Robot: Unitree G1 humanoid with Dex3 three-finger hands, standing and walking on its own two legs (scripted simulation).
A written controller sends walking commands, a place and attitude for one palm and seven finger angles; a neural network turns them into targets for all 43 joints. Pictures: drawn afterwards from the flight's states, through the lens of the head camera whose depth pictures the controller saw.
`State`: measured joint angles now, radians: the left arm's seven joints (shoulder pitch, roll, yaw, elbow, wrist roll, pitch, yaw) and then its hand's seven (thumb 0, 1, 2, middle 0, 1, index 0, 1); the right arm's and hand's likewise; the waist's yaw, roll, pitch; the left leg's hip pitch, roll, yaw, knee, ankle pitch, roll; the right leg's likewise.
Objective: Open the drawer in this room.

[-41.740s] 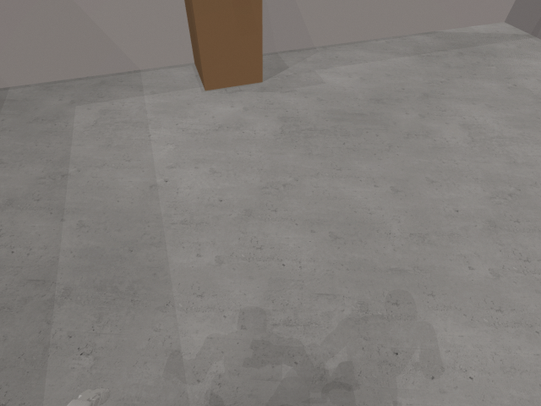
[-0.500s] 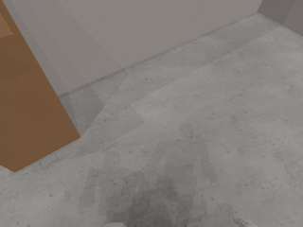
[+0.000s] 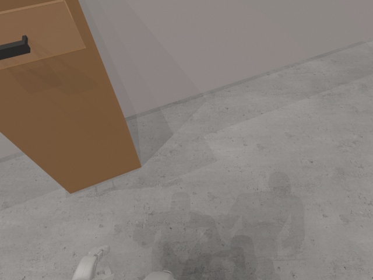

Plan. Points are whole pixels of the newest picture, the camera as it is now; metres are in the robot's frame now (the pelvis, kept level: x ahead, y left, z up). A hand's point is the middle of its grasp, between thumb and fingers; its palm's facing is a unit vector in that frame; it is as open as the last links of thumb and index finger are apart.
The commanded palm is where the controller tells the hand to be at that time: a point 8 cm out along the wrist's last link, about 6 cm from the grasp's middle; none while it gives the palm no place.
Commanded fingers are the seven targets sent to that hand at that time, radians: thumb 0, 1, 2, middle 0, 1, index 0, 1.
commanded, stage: turn to face it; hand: left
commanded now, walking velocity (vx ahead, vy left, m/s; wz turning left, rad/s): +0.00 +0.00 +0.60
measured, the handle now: (5, 47) +0.68 +0.53 +0.14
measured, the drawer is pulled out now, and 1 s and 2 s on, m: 0.00 0.00 0.00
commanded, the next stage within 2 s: take the last steps up to it in 0.66 s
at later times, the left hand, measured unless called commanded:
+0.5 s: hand out of the picture -0.07 +0.26 -0.18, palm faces +0.33 -0.91 -0.26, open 7.4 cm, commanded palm none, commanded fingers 0.00 0.90 0.90 -0.20 -0.30 -0.20 -0.30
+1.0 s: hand out of the picture -0.02 +0.20 -0.14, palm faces +0.43 -0.87 -0.23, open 7.3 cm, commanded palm none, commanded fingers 0.00 0.90 0.90 -0.20 -0.30 -0.20 -0.30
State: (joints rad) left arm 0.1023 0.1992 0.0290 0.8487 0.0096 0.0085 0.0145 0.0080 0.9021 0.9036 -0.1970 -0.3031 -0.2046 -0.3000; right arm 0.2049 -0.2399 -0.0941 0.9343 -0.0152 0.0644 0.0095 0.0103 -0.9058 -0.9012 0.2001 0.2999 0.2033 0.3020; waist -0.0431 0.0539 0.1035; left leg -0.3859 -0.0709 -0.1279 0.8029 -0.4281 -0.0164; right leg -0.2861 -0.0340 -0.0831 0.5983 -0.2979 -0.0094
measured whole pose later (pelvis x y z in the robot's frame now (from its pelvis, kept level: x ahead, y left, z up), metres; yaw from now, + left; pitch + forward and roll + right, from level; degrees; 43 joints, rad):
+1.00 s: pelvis +0.00 +0.01 +0.01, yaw +23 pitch -2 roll +1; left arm 0.25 0.14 0.03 1.01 0.02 -0.02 0.02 0.00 0.92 0.90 -0.20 -0.30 -0.21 -0.30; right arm 0.29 -0.20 -0.07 1.07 -0.03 0.04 0.00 0.01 -0.91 -0.90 0.20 0.30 0.20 0.30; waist 0.00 0.04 0.02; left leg -0.38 -0.02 -0.01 0.89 -0.42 0.01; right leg -0.16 -0.02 -0.08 0.48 -0.29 -0.04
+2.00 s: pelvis +0.26 +0.12 +0.01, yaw +23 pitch -1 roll +0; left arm 0.17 0.15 0.04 1.03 0.01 -0.03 0.02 0.00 0.93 0.90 -0.20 -0.30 -0.20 -0.30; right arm 0.26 -0.18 -0.06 1.09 -0.01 0.01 -0.02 0.01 -0.91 -0.90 0.19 0.30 0.20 0.30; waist -0.02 0.04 0.09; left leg -0.42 0.07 0.04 1.00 -0.39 -0.02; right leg -0.29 -0.03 -0.16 0.50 -0.18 -0.05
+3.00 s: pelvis +0.28 +0.10 +0.01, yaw +23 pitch -1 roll +0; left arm 0.30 0.11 0.00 1.13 0.00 0.00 0.03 0.01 0.91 0.90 -0.20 -0.30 -0.20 -0.30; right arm 0.35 -0.12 -0.03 1.19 -0.01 0.02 -0.03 0.01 -0.91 -0.90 0.19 0.30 0.20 0.30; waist -0.03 0.00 0.06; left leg -0.26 0.07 0.05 0.42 -0.14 -0.04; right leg -0.09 0.00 -0.07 0.43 -0.32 -0.02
